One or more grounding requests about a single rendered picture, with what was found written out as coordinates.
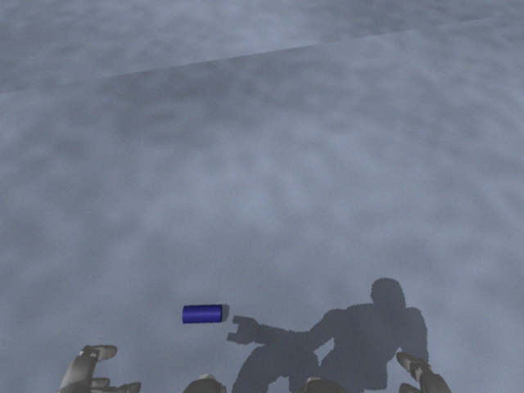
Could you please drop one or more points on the right robot hand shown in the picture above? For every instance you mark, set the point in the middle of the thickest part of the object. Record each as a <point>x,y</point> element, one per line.
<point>421,371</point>

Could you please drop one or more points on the left robot hand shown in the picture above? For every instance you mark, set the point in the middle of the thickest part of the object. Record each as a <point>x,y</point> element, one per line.
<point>82,367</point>

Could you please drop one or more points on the can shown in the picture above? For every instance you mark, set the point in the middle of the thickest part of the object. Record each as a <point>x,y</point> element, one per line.
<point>202,314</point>

